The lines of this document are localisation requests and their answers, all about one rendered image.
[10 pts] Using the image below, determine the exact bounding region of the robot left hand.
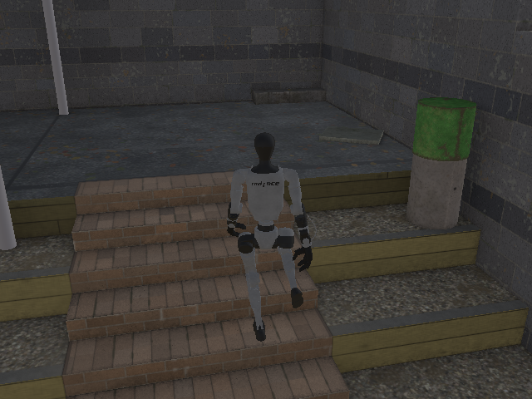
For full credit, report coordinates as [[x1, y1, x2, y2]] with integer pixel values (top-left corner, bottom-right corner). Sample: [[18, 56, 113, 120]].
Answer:
[[227, 223, 246, 237]]

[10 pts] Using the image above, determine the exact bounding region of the robot right hand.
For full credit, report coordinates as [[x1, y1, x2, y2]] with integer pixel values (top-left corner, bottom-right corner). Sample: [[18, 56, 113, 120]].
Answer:
[[293, 246, 313, 272]]

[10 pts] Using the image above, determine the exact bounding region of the robot right thigh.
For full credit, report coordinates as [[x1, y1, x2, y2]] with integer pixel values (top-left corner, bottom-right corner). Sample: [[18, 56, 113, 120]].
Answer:
[[278, 227, 294, 255]]

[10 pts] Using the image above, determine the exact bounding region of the robot right forearm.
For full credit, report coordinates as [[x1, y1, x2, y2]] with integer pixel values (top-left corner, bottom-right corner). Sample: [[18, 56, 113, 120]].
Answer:
[[295, 203, 312, 248]]

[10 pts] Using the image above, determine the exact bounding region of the robot left forearm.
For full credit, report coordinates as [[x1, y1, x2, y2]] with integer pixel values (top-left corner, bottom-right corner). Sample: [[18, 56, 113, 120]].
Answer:
[[227, 202, 239, 228]]

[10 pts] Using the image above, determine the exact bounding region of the robot right upper arm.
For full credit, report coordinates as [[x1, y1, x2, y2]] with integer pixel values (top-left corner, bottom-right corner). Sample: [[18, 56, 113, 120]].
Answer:
[[283, 168, 303, 215]]

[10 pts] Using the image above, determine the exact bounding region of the robot right shin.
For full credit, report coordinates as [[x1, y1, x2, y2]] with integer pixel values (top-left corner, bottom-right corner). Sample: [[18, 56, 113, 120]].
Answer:
[[281, 249, 297, 290]]

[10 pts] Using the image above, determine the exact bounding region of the robot left upper arm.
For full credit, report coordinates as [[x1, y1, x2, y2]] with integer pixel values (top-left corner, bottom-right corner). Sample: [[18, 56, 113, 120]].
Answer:
[[230, 169, 248, 214]]

